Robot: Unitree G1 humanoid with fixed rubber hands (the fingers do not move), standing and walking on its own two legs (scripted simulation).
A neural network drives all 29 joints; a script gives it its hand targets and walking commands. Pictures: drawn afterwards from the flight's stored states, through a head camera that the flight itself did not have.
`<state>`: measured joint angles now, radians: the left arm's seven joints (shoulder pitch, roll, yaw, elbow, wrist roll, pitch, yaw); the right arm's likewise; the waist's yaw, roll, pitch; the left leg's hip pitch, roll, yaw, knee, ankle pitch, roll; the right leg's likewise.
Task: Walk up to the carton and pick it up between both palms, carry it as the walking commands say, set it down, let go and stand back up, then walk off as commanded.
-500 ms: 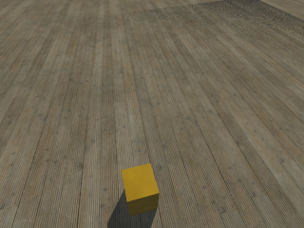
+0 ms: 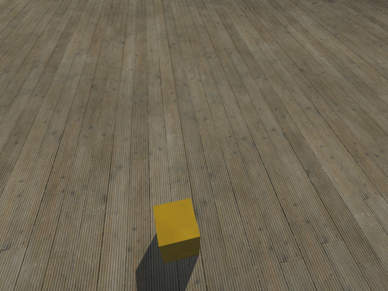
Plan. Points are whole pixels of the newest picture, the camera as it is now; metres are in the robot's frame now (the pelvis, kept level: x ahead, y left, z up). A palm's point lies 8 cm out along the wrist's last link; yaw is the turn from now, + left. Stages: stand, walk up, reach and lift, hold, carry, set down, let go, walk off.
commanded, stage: stand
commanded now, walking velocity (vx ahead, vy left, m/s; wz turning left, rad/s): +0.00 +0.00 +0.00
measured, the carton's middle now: (177, 231) +0.49 +0.09 -0.65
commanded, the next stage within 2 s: none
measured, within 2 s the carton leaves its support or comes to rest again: neither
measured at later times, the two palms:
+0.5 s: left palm out of the picture +0.01 +0.19 -0.14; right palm out of the picture +0.05 -0.27 -0.13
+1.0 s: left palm out of the picture -0.03 +0.16 -0.14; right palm out of the picture -0.02 -0.26 -0.15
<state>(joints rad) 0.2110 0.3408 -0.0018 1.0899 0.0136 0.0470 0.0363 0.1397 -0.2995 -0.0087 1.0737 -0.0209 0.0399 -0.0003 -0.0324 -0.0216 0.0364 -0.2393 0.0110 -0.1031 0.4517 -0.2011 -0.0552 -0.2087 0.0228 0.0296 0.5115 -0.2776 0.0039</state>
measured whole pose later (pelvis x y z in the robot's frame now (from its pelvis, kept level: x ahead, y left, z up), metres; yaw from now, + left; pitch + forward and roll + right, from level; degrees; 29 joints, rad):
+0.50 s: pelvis +0.01 -0.04 +0.01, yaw +3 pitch -2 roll +0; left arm 0.26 0.18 -0.02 1.12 0.01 0.00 0.04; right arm 0.23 -0.17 0.02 1.13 0.00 0.02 -0.04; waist 0.01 -0.03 0.00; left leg -0.12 0.01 0.00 0.41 -0.26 0.00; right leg -0.09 0.07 -0.05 0.37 -0.25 -0.08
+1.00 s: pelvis +0.02 -0.05 +0.01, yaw +4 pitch -2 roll +0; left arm 0.31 0.13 -0.02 1.20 0.01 -0.01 0.04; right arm 0.33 -0.14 0.02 1.21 -0.01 0.00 -0.05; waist 0.00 0.01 0.01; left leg -0.12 0.01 -0.02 0.39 -0.24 -0.02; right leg -0.09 0.08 -0.06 0.35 -0.24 -0.09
